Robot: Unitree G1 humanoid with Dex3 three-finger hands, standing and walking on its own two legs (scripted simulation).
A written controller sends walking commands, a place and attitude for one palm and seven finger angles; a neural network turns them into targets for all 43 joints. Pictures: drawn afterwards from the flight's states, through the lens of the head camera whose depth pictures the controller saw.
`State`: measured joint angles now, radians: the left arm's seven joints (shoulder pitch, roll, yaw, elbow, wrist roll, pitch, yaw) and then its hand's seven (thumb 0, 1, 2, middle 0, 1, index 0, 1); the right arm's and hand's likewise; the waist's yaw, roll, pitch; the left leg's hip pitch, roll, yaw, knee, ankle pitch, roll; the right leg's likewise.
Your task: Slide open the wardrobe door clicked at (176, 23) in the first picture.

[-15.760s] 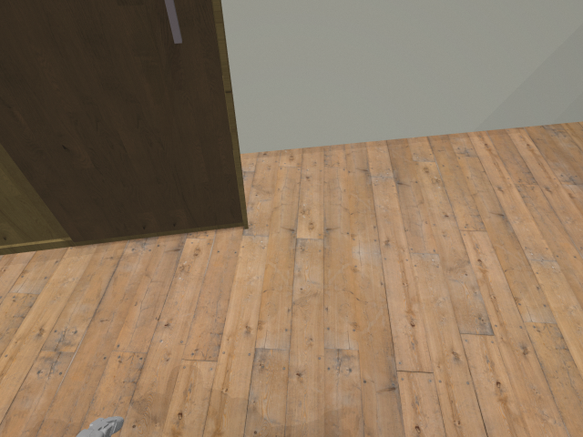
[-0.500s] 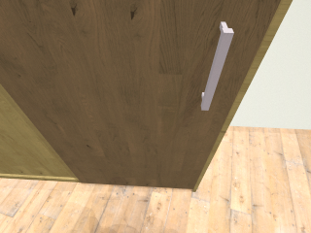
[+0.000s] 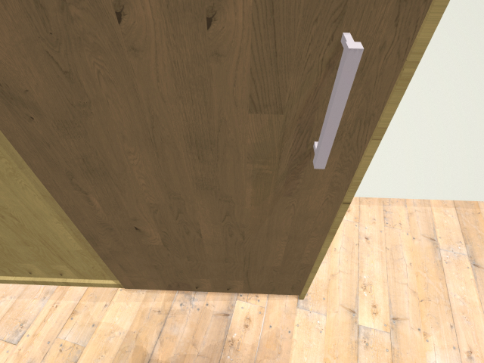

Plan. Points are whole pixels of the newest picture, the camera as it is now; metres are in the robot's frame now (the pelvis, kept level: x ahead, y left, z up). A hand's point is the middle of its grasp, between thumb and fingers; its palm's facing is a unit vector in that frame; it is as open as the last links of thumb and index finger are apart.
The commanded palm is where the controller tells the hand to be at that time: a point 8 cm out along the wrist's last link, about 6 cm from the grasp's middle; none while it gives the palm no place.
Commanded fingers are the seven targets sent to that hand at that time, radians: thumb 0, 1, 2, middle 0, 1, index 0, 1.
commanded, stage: raise the hand with hooked fingers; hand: right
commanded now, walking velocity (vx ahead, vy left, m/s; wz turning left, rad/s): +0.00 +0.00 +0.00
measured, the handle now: (331, 108) +0.46 -0.12 +0.20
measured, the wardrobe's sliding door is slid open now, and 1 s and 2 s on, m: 0.00 0.00 0.00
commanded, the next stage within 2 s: move the hooked fingers beside the handle in 2.00 s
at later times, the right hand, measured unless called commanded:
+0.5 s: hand (391, 350) +0.15 -0.18 +0.04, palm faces +0.09 +0.99 -0.09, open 9.7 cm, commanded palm +0.13 -0.24 +0.04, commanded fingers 0.00 -0.18 -0.59 0.25 0.76 0.25 0.76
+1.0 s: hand (447, 279) +0.22 -0.24 +0.12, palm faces +0.06 +0.99 -0.10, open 12.6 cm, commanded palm +0.18 -0.29 +0.13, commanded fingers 0.00 0.41 -0.34 0.29 1.14 0.29 1.14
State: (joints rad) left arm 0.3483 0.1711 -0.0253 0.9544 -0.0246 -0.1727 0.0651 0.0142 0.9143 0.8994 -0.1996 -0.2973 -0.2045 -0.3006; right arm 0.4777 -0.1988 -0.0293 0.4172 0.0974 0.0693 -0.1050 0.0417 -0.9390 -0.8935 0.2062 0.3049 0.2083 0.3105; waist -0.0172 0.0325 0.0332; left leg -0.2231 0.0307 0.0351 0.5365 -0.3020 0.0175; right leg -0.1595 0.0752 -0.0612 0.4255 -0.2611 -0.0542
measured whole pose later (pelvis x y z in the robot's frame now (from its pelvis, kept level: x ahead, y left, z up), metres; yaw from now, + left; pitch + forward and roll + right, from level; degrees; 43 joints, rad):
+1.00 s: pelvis -0.01 +0.00 -0.01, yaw -2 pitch +1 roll +1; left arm 0.25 0.28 -0.03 0.63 -0.06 -0.34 0.11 0.02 0.90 0.90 -0.20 -0.30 -0.20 -0.30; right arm 0.20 -0.36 -0.35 -0.07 0.35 -0.06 0.36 0.00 0.19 -0.44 0.28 0.99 0.28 1.00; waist -0.04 -0.03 -0.04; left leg -0.28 -0.01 0.08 0.60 -0.32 0.03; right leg -0.29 0.03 -0.02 0.63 -0.34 -0.05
